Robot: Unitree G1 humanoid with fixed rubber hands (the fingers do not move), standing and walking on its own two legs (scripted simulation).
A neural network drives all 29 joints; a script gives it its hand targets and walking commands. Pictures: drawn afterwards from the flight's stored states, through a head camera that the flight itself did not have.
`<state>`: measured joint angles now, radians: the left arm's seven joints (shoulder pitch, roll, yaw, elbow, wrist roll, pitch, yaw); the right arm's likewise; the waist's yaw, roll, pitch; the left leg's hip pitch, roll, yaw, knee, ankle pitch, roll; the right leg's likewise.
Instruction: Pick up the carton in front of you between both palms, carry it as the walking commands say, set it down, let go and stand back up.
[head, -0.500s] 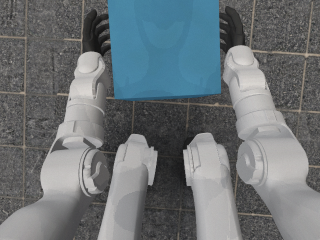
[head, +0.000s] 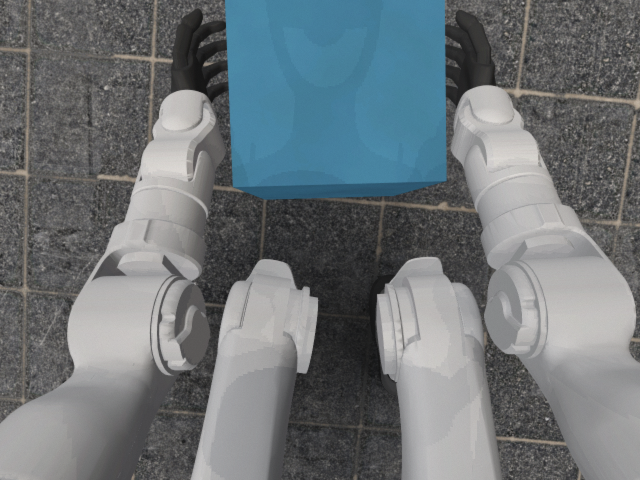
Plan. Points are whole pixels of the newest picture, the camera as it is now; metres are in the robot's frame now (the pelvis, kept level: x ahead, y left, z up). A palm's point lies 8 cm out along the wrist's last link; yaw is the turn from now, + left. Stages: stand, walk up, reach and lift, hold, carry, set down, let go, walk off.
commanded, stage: set down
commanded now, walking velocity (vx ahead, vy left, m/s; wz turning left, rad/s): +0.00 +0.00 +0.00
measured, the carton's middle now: (331, 114) +0.50 -0.01 -0.23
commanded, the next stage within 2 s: none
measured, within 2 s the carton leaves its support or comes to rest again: rests again in 0.16 s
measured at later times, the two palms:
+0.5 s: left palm (191, 101) +0.50 +0.15 -0.16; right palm (464, 95) +0.51 -0.16 -0.17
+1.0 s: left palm (169, 118) +0.49 +0.19 -0.19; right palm (504, 101) +0.51 -0.21 -0.19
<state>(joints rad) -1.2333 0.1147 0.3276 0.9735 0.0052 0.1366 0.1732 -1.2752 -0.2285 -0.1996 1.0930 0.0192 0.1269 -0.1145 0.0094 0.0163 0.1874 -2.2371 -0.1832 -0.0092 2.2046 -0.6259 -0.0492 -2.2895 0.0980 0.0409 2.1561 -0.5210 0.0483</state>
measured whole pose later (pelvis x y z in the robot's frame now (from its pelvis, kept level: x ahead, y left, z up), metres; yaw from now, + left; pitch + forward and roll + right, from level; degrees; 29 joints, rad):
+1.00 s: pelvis -0.01 -0.01 -0.01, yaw +1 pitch +34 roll +1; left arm -1.25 0.32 0.11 1.07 -0.22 0.00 0.11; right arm -1.30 -0.41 -0.06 1.14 0.23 -0.01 -0.07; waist 0.01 0.01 0.35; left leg -2.24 -0.09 0.02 2.24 -0.60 -0.01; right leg -2.29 0.03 0.00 2.20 -0.51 0.00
